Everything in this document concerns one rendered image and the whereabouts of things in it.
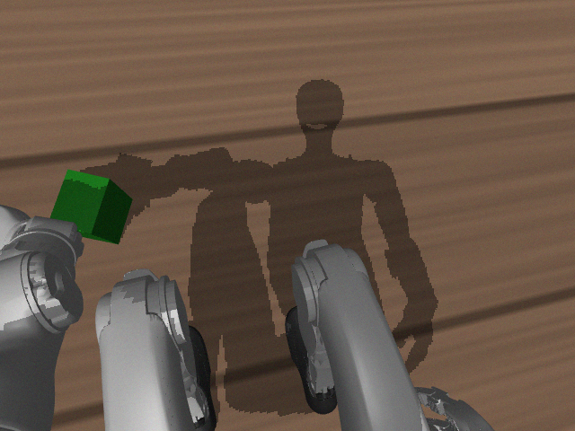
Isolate carton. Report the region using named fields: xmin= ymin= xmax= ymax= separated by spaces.
xmin=50 ymin=169 xmax=133 ymax=244

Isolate left robot arm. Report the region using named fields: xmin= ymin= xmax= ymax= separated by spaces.
xmin=0 ymin=216 xmax=84 ymax=431

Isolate left robot foot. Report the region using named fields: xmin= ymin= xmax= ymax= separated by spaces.
xmin=189 ymin=326 xmax=217 ymax=431

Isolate left robot hand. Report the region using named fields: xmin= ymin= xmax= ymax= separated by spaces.
xmin=0 ymin=205 xmax=84 ymax=258

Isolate right robot hand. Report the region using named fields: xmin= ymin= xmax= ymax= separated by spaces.
xmin=414 ymin=386 xmax=494 ymax=431

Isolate right robot foot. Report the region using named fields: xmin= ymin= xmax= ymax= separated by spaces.
xmin=285 ymin=306 xmax=337 ymax=414

